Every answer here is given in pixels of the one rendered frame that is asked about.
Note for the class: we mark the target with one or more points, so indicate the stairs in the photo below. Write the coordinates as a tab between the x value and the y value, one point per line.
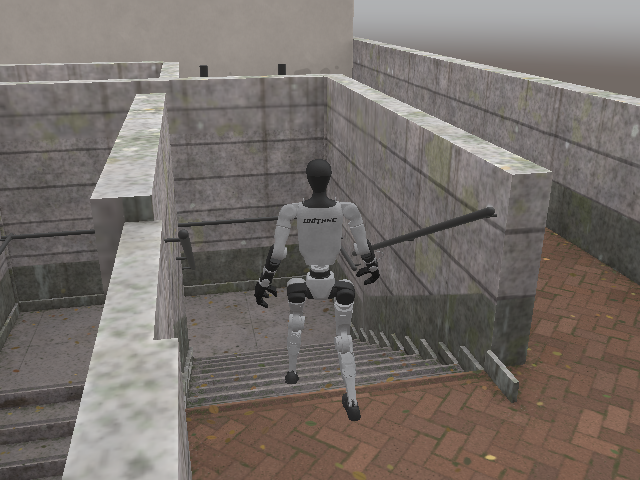
36	429
261	374

